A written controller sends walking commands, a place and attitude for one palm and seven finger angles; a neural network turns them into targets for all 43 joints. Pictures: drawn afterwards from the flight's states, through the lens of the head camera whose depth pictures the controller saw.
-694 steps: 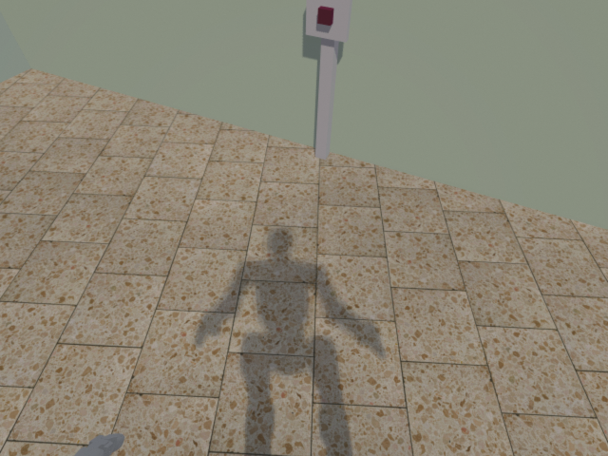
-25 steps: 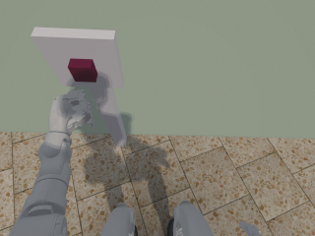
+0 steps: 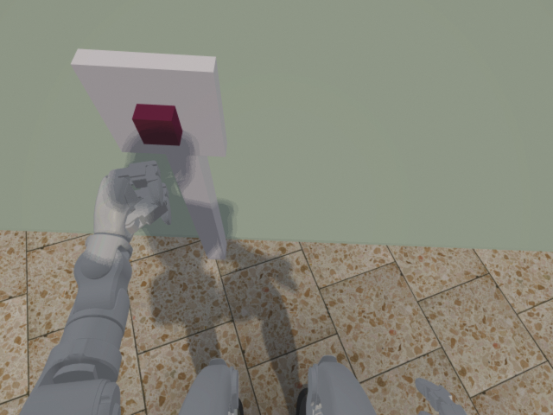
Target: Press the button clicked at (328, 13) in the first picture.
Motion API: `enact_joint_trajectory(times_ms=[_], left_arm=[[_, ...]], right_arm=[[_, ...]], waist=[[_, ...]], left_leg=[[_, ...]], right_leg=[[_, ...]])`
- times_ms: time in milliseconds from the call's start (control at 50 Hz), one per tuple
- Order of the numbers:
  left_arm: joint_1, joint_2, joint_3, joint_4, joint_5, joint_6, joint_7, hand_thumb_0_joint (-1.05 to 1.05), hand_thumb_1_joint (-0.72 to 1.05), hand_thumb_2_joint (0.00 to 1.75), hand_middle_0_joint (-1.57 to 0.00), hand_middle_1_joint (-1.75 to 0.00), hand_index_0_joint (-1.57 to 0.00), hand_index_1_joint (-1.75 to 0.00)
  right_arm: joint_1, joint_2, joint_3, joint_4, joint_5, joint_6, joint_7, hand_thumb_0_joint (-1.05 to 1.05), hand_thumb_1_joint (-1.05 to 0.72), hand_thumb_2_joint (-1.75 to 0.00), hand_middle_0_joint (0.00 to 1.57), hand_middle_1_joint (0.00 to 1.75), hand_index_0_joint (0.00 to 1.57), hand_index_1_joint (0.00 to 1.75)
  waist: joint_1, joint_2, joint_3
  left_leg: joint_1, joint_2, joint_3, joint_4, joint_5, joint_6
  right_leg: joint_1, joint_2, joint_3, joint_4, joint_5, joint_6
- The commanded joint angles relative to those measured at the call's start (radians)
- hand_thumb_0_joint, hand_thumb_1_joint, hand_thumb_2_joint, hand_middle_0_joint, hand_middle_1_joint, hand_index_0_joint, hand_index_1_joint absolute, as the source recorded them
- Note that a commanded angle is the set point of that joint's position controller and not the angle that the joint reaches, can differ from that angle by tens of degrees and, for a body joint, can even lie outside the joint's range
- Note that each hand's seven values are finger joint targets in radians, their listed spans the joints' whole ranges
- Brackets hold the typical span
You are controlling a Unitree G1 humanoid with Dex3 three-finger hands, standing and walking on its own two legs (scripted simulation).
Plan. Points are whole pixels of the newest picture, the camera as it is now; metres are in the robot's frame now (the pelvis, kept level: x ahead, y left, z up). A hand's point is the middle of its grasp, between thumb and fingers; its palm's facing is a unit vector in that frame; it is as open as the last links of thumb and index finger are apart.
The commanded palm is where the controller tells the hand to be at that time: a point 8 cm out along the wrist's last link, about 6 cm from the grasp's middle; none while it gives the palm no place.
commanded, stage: press the button with the knuckle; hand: left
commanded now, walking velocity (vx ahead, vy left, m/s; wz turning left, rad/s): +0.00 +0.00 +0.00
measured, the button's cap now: (159, 123) +0.52 +0.18 +0.06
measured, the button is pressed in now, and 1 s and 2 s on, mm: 0 8 0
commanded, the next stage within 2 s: hold the button down briefly in 1.04 s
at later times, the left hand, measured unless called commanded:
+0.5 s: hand (173, 175) +0.45 +0.16 +0.03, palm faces -0.03 -1.00 -0.03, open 3.1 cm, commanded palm +0.43 +0.21 +0.03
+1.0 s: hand (172, 166) +0.47 +0.16 +0.02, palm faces -0.04 -1.00 -0.05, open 2.7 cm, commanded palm +0.47 +0.20 +0.03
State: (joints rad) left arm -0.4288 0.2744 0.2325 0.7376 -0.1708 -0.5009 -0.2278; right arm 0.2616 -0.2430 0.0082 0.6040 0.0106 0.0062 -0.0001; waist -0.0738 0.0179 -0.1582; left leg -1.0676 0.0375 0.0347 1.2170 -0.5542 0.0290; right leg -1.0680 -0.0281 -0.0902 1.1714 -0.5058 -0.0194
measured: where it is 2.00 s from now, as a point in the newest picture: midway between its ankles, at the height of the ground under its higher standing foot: outside the picture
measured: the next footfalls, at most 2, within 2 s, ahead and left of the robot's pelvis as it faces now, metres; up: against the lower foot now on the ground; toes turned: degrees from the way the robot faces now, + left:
none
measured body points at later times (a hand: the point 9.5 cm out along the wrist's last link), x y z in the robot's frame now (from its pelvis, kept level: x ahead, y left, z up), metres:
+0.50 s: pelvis +0.00 +0.00 -0.01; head +0.13 +0.01 +0.42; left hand +0.44 +0.21 +0.03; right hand +0.06 -0.26 -0.13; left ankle +0.01 +0.10 -0.64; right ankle +0.02 -0.11 -0.64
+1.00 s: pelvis -0.02 -0.01 -0.02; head +0.13 +0.02 +0.41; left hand +0.46 +0.22 +0.03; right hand +0.04 -0.27 -0.13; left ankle +0.01 +0.10 -0.64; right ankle +0.02 -0.11 -0.64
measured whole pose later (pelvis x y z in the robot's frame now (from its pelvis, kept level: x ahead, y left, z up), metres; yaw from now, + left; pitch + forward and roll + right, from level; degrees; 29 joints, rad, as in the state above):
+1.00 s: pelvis -0.02 -0.01 -0.02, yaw +0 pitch +26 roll -3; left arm -0.80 0.40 0.32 1.11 -0.09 -0.55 -0.23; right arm 0.28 -0.26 0.03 0.65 -0.02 0.04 -0.01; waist -0.14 0.02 -0.14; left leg -1.20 0.05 0.00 1.29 -0.54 0.02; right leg -1.18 -0.02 -0.12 1.22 -0.49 -0.03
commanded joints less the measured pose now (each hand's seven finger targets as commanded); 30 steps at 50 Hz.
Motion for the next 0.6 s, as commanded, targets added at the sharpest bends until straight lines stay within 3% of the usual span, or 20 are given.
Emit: enact_joint_trajectory(times_ms=[0, 40, 80, 100, 140, 220, 280, 320, 340, 360, 460, 500, 520, 540, 580], left_arm=[[-0.394, 0.164, 0.030, -0.196, -0.007, -0.071, 0.015, 0.00, 0.90, 0.90, -1.30, -1.50, -1.30, -1.50], [-0.427, 0.161, 0.024, -0.198, 0.006, -0.079, 0.025, 0.00, 0.90, 0.90, -1.30, -1.50, -1.30, -1.50], [-0.444, 0.172, 0.035, -0.185, 0.011, -0.085, 0.038, 0.00, 0.90, 0.90, -1.30, -1.50, -1.30, -1.50], [-0.427, 0.195, 0.058, -0.173, 0.011, -0.083, 0.044, 0.00, 0.90, 0.90, -1.30, -1.50, -1.30, -1.50], [-0.440, 0.166, 0.036, -0.136, 0.017, -0.075, 0.046, 0.00, 0.90, 0.90, -1.30, -1.50, -1.30, -1.50], [-0.422, 0.197, 0.068, -0.083, 0.021, -0.052, 0.044, 0.00, 0.90, 0.90, -1.30, -1.50, -1.30, -1.50], [-0.464, 0.166, 0.041, -0.073, 0.018, -0.041, 0.039, 0.00, 0.90, 0.90, -1.30, -1.50, -1.30, -1.50], [-0.471, 0.212, 0.078, -0.065, 0.019, -0.047, 0.041, 0.00, 0.90, 0.90, -1.30, -1.50, -1.30, -1.50], [-0.488, 0.195, 0.066, -0.058, 0.018, -0.048, 0.042, 0.00, 0.90, 0.90, -1.30, -1.50, -1.30, -1.50], [-0.511, 0.216, 0.083, -0.048, 0.020, -0.055, 0.044, 0.00, 0.90, 0.90, -1.30, -1.50, -1.30, -1.50], [-0.583, 0.230, 0.084, -0.046, 0.033, -0.089, 0.046, 0.00, 0.90, 0.90, -1.30, -1.50, -1.30, -1.50], [-0.592, 0.251, 0.097, -0.008, 0.035, -0.089, 0.042, 0.00, 0.90, 0.90, -1.30, -1.50, -1.30, -1.50], [-0.584, 0.254, 0.099, 0.005, 0.042, -0.088, 0.040, 0.00, 0.90, 0.90, -1.30, -1.50, -1.30, -1.50], [-0.606, 0.226, 0.078, 0.019, 0.039, -0.082, 0.037, 0.00, 0.90, 0.90, -1.30, -1.50, -1.30, -1.50], [-0.611, 0.251, 0.096, 0.055, 0.041, -0.073, 0.032, 0.00, 0.90, 0.90, -1.30, -1.50, -1.30, -1.50]], right_arm=[[0.083, -0.168, -0.061, -0.077, -0.005, -0.036, -0.015, 0.00, -0.90, -0.90, 0.20, 0.30, 0.20, 0.30], [0.082, -0.163, -0.061, -0.074, -0.007, -0.038, -0.015, 0.00, -0.90, -0.90, 0.20, 0.30, 0.20, 0.30], [0.082, -0.162, -0.058, -0.070, -0.012, -0.039, -0.014, 0.00, -0.90, -0.90, 0.20, 0.30, 0.20, 0.30], [0.089, -0.167, -0.060, -0.070, -0.014, -0.038, -0.014, 0.00, -0.90, -0.90, 0.20, 0.30, 0.20, 0.30], [0.086, -0.164, -0.058, -0.068, -0.014, -0.034, -0.011, 0.00, -0.90, -0.90, 0.20, 0.30, 0.20, 0.30], [0.103, -0.172, -0.059, -0.076, -0.014, -0.023, -0.008, 0.00, -0.90, -0.90, 0.20, 0.30, 0.20, 0.30], [0.107, -0.168, -0.058, -0.077, -0.011, -0.015, -0.004, 0.00, -0.90, -0.90, 0.20, 0.30, 0.20, 0.30], [0.117, -0.174, -0.058, -0.077, -0.013, -0.011, -0.005, 0.00, -0.90, -0.90, 0.20, 0.30, 0.20, 0.30], [0.119, -0.170, -0.057, -0.075, -0.012, -0.009, -0.006, 0.00, -0.90, -0.90, 0.20, 0.30, 0.20, 0.30], [0.124, -0.170, -0.057, -0.070, -0.014, -0.009, -0.007, 0.00, -0.90, -0.90, 0.20, 0.30, 0.20, 0.30], [0.138, -0.170, -0.057, -0.053, -0.023, -0.007, -0.006, 0.00, -0.90, -0.90, 0.20, 0.30, 0.20, 0.30], [0.148, -0.176, -0.057, -0.047, -0.024, -0.004, -0.006, 0.00, -0.90, -0.90, 0.20, 0.30, 0.20, 0.30], [0.149, -0.176, -0.056, -0.047, -0.024, 0.000, -0.005, 0.00, -0.90, -0.90, 0.20, 0.30, 0.20, 0.30], [0.150, -0.172, -0.055, -0.044, -0.023, 0.002, -0.003, 0.00, -0.90, -0.90, 0.20, 0.30, 0.20, 0.30], [0.157, -0.176, -0.055, -0.042, -0.024, 0.008, -0.004, 0.00, -0.90, -0.90, 0.20, 0.30, 0.20, 0.30]], waist=[[-0.039, 0.039, -0.395], [-0.035, 0.089, -0.428], [-0.031, 0.097, -0.440], [-0.026, 0.085, -0.453], [-0.037, 0.078, -0.449], [-0.030, 0.042, -0.465], [-0.046, 0.040, -0.450], [-0.037, 0.033, -0.454], [-0.050, 0.015, -0.453], [-0.051, 0.008, -0.447], [-0.056, 0.079, -0.482], [-0.066, 0.060, -0.460], [-0.057, 0.079, -0.470], [-0.070, 0.085, -0.464], [-0.072, 0.063, -0.456]], left_leg=[[0.260, -0.026, -0.078, -0.134, 0.335, -0.014], [0.301, -0.025, -0.082, -0.132, 0.356, -0.020], [0.311, -0.025, -0.085, -0.130, 0.372, -0.023], [0.309, -0.025, -0.089, -0.127, 0.389, -0.022], [0.307, -0.024, -0.087, -0.127, 0.382, -0.024], [0.275, -0.026, -0.082, -0.128, 0.398, -0.019], [0.269, -0.025, -0.078, -0.129, 0.381, -0.018], [0.255, -0.026, -0.078, -0.128, 0.382, -0.016], [0.244, -0.028, -0.073, -0.123, 0.370, -0.012], [0.227, -0.027, -0.073, -0.120, 0.356, -0.011], [0.276, -0.025, -0.076, -0.111, 0.385, -0.015], [0.261, -0.024, -0.081, -0.111, 0.383, -0.013], [0.268, -0.023, -0.082, -0.113, 0.386, -0.016], [0.266, -0.025, -0.078, -0.109, 0.385, -0.014], [0.243, -0.024, -0.076, -0.107, 0.370, -0.011]], right_leg=[[0.201, 0.039, 0.055, -0.119, 0.275, -0.004], [0.178, 0.037, 0.054, -0.110, 0.275, -0.006], [0.181, 0.039, 0.053, -0.106, 0.281, -0.008], [0.184, 0.041, 0.050, -0.098, 0.290, -0.010], [0.174, 0.040, 0.049, -0.101, 0.286, -0.006], [0.218, 0.042, 0.051, -0.099, 0.317, -0.005], [0.211, 0.042, 0.052, -0.110, 0.311, -0.002], [0.225, 0.044, 0.056, -0.107, 0.315, -0.003], [0.231, 0.044, 0.060, -0.113, 0.318, 0.000], [0.234, 0.043, 0.063, -0.114, 0.312, 0.001], [0.202, 0.045, 0.063, -0.104, 0.315, -0.002], [0.197, 0.048, 0.061, -0.105, 0.313, -0.003], [0.193, 0.047, 0.060, -0.102, 0.309, -0.004], [0.186, 0.046, 0.060, -0.105, 0.314, -0.002], [0.198, 0.047, 0.063, -0.108, 0.311, 0.000]])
